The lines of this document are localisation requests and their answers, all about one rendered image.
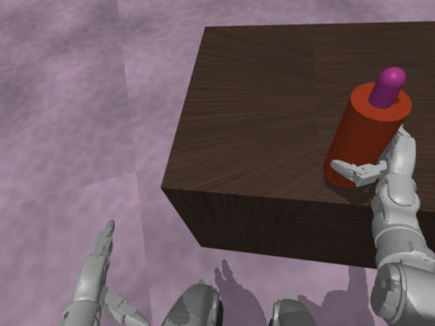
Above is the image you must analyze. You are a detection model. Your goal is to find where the left robot hand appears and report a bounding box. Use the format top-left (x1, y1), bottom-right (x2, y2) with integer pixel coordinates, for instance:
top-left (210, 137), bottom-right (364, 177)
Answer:
top-left (73, 219), bottom-right (150, 326)

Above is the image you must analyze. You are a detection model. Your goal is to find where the right robot arm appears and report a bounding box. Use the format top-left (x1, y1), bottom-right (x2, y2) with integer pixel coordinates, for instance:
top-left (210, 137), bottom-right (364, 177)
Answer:
top-left (370, 174), bottom-right (435, 326)

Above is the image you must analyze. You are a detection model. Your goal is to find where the right robot hand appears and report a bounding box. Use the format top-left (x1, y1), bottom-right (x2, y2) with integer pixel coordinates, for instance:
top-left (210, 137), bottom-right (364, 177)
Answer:
top-left (330, 124), bottom-right (416, 187)

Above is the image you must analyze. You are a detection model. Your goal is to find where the left robot arm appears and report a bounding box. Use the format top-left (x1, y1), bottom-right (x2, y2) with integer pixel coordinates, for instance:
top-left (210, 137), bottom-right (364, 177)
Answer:
top-left (58, 300), bottom-right (101, 326)

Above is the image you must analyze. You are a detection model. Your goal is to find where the bottle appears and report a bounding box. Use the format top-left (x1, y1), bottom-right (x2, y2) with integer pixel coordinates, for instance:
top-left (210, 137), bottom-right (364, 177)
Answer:
top-left (323, 67), bottom-right (412, 188)

